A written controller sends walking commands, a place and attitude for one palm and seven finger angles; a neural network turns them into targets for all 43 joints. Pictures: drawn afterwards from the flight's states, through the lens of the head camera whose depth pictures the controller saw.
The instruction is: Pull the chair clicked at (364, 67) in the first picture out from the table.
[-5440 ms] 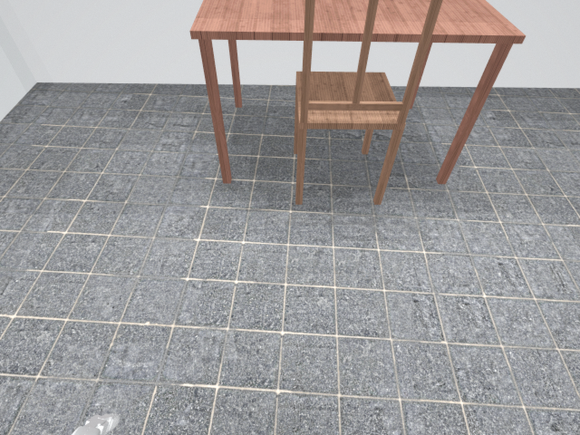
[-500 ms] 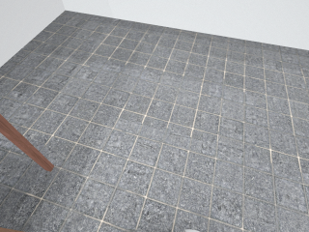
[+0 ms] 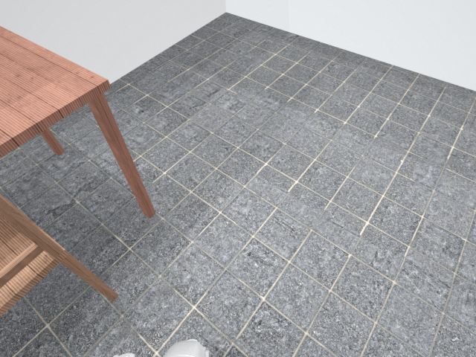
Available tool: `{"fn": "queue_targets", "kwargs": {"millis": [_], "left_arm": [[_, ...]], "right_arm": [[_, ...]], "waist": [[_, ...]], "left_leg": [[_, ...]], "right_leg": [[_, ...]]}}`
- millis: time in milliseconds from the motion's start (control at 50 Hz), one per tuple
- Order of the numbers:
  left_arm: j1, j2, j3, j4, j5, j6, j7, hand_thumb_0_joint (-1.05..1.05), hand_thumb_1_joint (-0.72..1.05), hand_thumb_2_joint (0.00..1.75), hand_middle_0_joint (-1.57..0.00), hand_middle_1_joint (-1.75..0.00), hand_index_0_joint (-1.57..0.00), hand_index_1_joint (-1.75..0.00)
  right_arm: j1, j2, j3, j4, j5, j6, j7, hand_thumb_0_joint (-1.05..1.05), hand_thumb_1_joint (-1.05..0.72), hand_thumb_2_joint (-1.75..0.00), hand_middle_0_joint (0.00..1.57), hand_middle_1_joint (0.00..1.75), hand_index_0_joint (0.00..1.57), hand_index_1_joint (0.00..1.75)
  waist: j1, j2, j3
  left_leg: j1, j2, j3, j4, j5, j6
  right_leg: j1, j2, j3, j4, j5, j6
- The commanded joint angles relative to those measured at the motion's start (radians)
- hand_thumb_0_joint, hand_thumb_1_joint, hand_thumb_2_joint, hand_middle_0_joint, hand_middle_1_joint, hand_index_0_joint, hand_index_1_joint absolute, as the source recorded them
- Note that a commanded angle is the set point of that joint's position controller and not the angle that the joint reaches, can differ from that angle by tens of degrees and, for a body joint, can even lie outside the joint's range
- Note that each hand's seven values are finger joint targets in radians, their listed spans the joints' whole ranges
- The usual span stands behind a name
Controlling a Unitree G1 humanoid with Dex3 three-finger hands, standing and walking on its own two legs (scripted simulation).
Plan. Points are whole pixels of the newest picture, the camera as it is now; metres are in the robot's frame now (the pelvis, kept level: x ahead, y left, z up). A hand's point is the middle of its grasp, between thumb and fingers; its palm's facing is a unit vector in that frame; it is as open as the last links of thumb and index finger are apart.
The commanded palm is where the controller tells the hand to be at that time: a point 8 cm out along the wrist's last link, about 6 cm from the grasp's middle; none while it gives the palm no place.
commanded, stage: turn to face it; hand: left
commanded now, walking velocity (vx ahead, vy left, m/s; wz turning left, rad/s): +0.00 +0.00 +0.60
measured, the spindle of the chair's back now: out of the picture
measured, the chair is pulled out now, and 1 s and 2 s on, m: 0.00 0.00 0.00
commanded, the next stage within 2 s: take the last steps up to it in 1.72 s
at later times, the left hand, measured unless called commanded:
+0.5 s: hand out of the picture +0.07 +0.29 -0.15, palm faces +0.28 -0.92 -0.26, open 7.4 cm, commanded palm none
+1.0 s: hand out of the picture -0.04 +0.20 -0.14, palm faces +0.57 -0.77 -0.29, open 7.4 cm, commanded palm none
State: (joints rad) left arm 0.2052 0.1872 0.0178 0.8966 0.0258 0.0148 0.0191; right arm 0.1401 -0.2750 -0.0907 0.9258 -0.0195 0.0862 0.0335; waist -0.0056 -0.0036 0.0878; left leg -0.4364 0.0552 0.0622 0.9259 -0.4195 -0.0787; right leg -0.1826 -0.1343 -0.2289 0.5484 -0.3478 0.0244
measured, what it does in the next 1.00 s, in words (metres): steps on the spot, turning left: left foot, then right foot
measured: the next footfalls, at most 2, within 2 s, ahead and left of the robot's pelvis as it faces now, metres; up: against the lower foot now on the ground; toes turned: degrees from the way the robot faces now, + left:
left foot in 0.08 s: +0.03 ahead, +0.13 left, +0.00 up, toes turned +10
right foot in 0.70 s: +0.07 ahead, -0.09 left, +0.00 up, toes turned +23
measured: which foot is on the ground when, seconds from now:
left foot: up 0.00-0.06, down 0.08-0.70, up 0.72-1.00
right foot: down 0.00-0.08, up 0.10-0.68, down 0.70-1.00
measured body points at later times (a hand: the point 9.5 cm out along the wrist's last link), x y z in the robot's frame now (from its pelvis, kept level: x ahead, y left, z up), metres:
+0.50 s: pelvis +0.00 +0.04 +0.01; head +0.04 +0.07 +0.46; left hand +0.05 +0.33 -0.13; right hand +0.12 -0.19 -0.13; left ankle -0.01 +0.12 -0.73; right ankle +0.03 -0.13 -0.67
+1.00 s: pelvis +0.01 -0.01 +0.01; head +0.05 -0.01 +0.45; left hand -0.07 +0.24 -0.12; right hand +0.21 -0.21 -0.15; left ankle -0.09 +0.12 -0.65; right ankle +0.04 -0.10 -0.73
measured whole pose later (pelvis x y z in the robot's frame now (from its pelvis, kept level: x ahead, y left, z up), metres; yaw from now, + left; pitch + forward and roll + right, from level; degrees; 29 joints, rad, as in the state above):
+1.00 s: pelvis +0.01 -0.01 +0.01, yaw +37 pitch -1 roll +2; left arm 0.22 0.18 0.02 0.88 0.02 0.01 0.02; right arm 0.22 -0.29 -0.10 0.95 -0.02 0.10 0.03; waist -0.03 0.03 0.08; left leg -0.49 0.04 0.00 1.08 -0.40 -0.09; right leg -0.15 -0.11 -0.21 0.50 -0.33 -0.01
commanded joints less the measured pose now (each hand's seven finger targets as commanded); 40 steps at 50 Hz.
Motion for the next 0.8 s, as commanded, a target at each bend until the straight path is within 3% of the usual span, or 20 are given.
{"fn": "queue_targets", "kwargs": {"millis": [0, 20, 40, 60, 80, 100, 120, 160, 200, 320, 380, 480, 540, 620, 640, 660, 680, 700, 740, 780], "left_arm": [[0.041, 0.257, 0.084, -0.053, 0.004, -0.007, 0.012, 0.0, 0.9, 0.9, -0.2, -0.3, -0.2, -0.3], [0.042, 0.257, 0.086, -0.053, -0.003, -0.004, 0.008, 0.0, 0.9, 0.9, -0.2, -0.3, -0.2, -0.3], [0.036, 0.243, 0.083, -0.056, -0.011, -0.001, 0.005, 0.0, 0.9, 0.9, -0.2, -0.3, -0.2, -0.3], [0.033, 0.174, 0.075, -0.1, -0.02, 0.001, -0.004, 0.0, 0.9, 0.9, -0.2, -0.3, -0.2, -0.3], [-0.029, 0.145, 0.057, -0.135, -0.014, 0.007, -0.001, 0.0, 0.9, 0.9, -0.2, -0.3, -0.2, -0.3], [-0.051, 0.161, 0.062, -0.132, -0.009, 0.015, 0.001, 0.0, 0.9, 0.9, -0.2, -0.3, -0.2, -0.3], [-0.083, 0.151, 0.065, -0.118, -0.007, 0.019, 0.006, 0.0, 0.9, 0.9, -0.2, -0.3, -0.2, -0.3], [-0.077, 0.162, 0.073, -0.089, -0.008, 0.017, -0.003, 0.0, 0.9, 0.9, -0.2, -0.3, -0.2, -0.3], [-0.029, 0.16, 0.076, -0.069, -0.009, 0.021, -0.008, 0.0, 0.9, 0.9, -0.2, -0.3, -0.2, -0.3], [-0.055, 0.161, 0.076, -0.074, -0.009, 0.025, -0.002, 0.0, 0.9, 0.9, -0.2, -0.3, -0.2, -0.3], [-0.093, 0.161, 0.075, -0.092, -0.011, 0.024, 0.002, 0.0, 0.9, 0.9, -0.2, -0.3, -0.2, -0.3], [-0.145, 0.145, 0.066, -0.125, -0.017, 0.017, 0.006, 0.0, 0.9, 0.9, -0.2, -0.3, -0.2, -0.3], [-0.142, 0.139, 0.06, -0.131, -0.023, 0.011, 0.01, 0.0, 0.9, 0.9, -0.2, -0.3, -0.2, -0.3], [-0.041, 0.148, 0.064, -0.118, -0.031, -0.001, 0.017, 0.0, 0.9, 0.9, -0.2, -0.3, -0.2, -0.3], [-0.013, 0.179, 0.069, -0.11, -0.028, -0.01, 0.02, 0.0, 0.9, 0.9, -0.2, -0.3, -0.2, -0.3], [0.0, 0.25, 0.083, -0.11, -0.017, -0.02, 0.027, 0.0, 0.9, 0.9, -0.2, -0.3, -0.2, -0.3], [-0.002, 0.299, 0.087, -0.121, -0.007, -0.018, 0.028, 0.0, 0.9, 0.9, -0.2, -0.3, -0.2, -0.3], [-0.018, 0.28, 0.077, -0.131, -0.012, -0.011, 0.028, 0.0, 0.9, 0.9, -0.2, -0.3, -0.2, -0.3], [-0.12, 0.204, 0.064, -0.145, -0.017, -0.013, 0.027, 0.0, 0.9, 0.9, -0.2, -0.3, -0.2, -0.3], [-0.119, 0.162, 0.05, -0.138, -0.018, -0.022, 0.018, 0.0, 0.9, 0.9, -0.2, -0.3, -0.2, -0.3]], "right_arm": [[-0.039, -0.047, 0.006, -0.109, 0.007, -0.046, 0.0, 0.0, -0.9, -0.9, 0.2, 0.3, 0.2, 0.3], [-0.001, -0.068, 0.001, -0.104, 0.004, -0.051, -0.002, 0.0, -0.9, -0.9, 0.2, 0.3, 0.2, 0.3], [0.078, -0.116, -0.013, -0.088, 0.002, -0.061, -0.002, 0.0, -0.9, -0.9, 0.2, 0.3, 0.2, 0.3], [0.155, -0.247, -0.046, -0.084, -0.003, -0.074, -0.01, 0.0, -0.9, -0.9, 0.2, 0.3, 0.2, 0.3], [0.222, -0.294, -0.054, -0.061, 0.013, -0.07, -0.018, 0.0, -0.9, -0.9, 0.2, 0.3, 0.2, 0.3], [0.215, -0.264, -0.047, -0.053, 0.01, -0.068, -0.026, 0.0, -0.9, -0.9, 0.2, 0.3, 0.2, 0.3], [0.187, -0.227, -0.038, -0.058, 0.006, -0.075, -0.037, 0.0, -0.9, -0.9, 0.2, 0.3, 0.2, 0.3], [0.089, -0.174, -0.017, -0.089, 0.003, -0.078, -0.045, 0.0, -0.9, -0.9, 0.2, 0.3, 0.2, 0.3], [0.058, -0.16, -0.011, -0.102, 0.005, -0.084, -0.046, 0.0, -0.9, -0.9, 0.2, 0.3, 0.2, 0.3], [0.099, -0.154, -0.014, -0.089, 0.003, -0.082, -0.043, 0.0, -0.9, -0.9, 0.2, 0.3, 0.2, 0.3], [0.119, -0.154, -0.017, -0.081, 0.001, -0.077, -0.042, 0.0, -0.9, -0.9, 0.2, 0.3, 0.2, 0.3], [0.146, -0.157, -0.026, -0.069, -0.006, -0.071, -0.043, 0.0, -0.9, -0.9, 0.2, 0.3, 0.2, 0.3], [0.141, -0.16, -0.029, -0.067, -0.006, -0.066, -0.043, 0.0, -0.9, -0.9, 0.2, 0.3, 0.2, 0.3], [0.096, -0.151, -0.032, -0.078, 0.002, -0.06, -0.039, 0.0, -0.9, -0.9, 0.2, 0.3, 0.2, 0.3], [0.098, -0.128, -0.028, -0.082, 0.01, -0.061, -0.035, 0.0, -0.9, -0.9, 0.2, 0.3, 0.2, 0.3], [0.127, -0.062, -0.019, -0.086, 0.021, -0.062, -0.03, 0.0, -0.9, -0.9, 0.2, 0.3, 0.2, 0.3], [0.122, -0.056, -0.019, -0.112, 0.01, -0.059, -0.034, 0.0, -0.9, -0.9, 0.2, 0.3, 0.2, 0.3], [0.112, -0.097, -0.028, -0.107, -0.002, -0.052, -0.032, 0.0, -0.9, -0.9, 0.2, 0.3, 0.2, 0.3], [0.135, -0.081, -0.032, -0.063, -0.004, -0.03, -0.021, 0.0, -0.9, -0.9, 0.2, 0.3, 0.2, 0.3], [0.142, -0.069, -0.025, -0.045, -0.006, -0.023, -0.009, 0.0, -0.9, -0.9, 0.2, 0.3, 0.2, 0.3]], "waist": [[0.031, -0.219, -0.116], [0.012, -0.179, -0.143], [-0.035, -0.059, -0.2], [-0.079, 0.266, -0.262], [-0.1, 0.32, -0.288], [-0.091, 0.203, -0.27], [-0.091, 0.255, -0.235], [-0.047, 0.181, -0.168], [-0.016, 0.133, -0.166], [-0.02, 0.086, -0.142], [-0.03, 0.112, -0.125], [-0.045, 0.125, -0.144], [-0.042, 0.14, -0.151], [0.008, 0.145, -0.19], [0.021, 0.077, -0.202], [0.023, -0.144, -0.222], [0.025, -0.281, -0.186], [0.016, -0.172, -0.156], [-0.041, -0.159, -0.068], [-0.048, -0.147, -0.023]], "left_leg": [[0.064, -0.026, 0.074, -0.253, 0.038, 0.022], [0.153, -0.036, 0.081, -0.363, 0.134, 0.031], [0.327, -0.001, 0.013, -0.493, 0.307, 0.053], [0.547, 0.282, -0.356, -0.522, 0.709, 0.18], [0.556, 0.396, -0.456, -0.506, 1.052, 0.292], [0.534, 0.388, -0.37, -0.49, 1.024, 0.311], [0.469, 0.313, -0.354, -0.502, 0.973, 0.279], [0.379, 0.231, -0.282, -0.521, 0.853, 0.23], [0.369, 0.184, -0.244, -0.537, 0.796, 0.208], [0.348, 0.163, -0.329, -0.592, 0.603, 0.229], [0.331, 0.164, -0.39, -0.602, 0.536, 0.245], [0.342, 0.161, -0.479, -0.566, 0.567, 0.273], [0.292, 0.14, -0.515, -0.538, 0.641, 0.267], [0.189, 0.074, -0.519, -0.471, 0.591, 0.208], [0.091, 0.037, -0.488, -0.415, 0.483, 0.162], [-0.104, -0.061, -0.336, -0.248, 0.144, 0.082], [-0.208, -0.158, -0.158, -0.014, -0.172, 0.024], [-0.156, -0.106, -0.179, 0.152, -0.152, 0.034], [-0.142, -0.066, -0.162, 0.27, -0.04, 0.024], [-0.16, -0.044, -0.115, 0.325, 0.059, 0.006]], "right_leg": [[0.109, -0.231, 0.104, -0.045, 0.599, -0.101], [0.083, -0.215, 0.067, 0.026, 0.572, -0.068], [-0.01, -0.191, 0.043, 0.201, 0.491, -0.021], [-0.325, -0.043, 0.018, 0.451, -0.056, 0.069], [-0.433, 0.006, 0.131, 0.588, -0.351, 0.083], [-0.442, -0.021, 0.186, 0.648, -0.298, 0.069], [-0.446, -0.018, 0.207, 0.67, -0.236, 0.074], [-0.43, -0.01, 0.234, 0.698, -0.115, 0.082], [-0.406, 0.008, 0.225, 0.683, -0.044, 0.089], [-0.391, 0.029, 0.245, 0.578, 0.006, 0.103], [-0.383, 0.036, 0.257, 0.52, -0.014, 0.103], [-0.334, 0.073, 0.263, 0.361, -0.083, 0.09], [-0.235, 0.109, 0.258, 0.252, -0.096, 0.073], [-0.006, 0.132, 0.25, -0.046, 0.066, 0.051], [0.135, 0.084, 0.284, -0.184, 0.157, 0.041], [0.308, -0.15, 0.482, -0.277, 0.167, -0.026], [0.232, -0.368, 0.65, -0.281, 0.291, -0.141], [0.092, -0.355, 0.563, -0.269, 0.301, -0.178], [-0.018, -0.233, 0.434, -0.286, 0.239, -0.13], [-0.011, -0.164, 0.279, -0.25, 0.346, -0.107]]}}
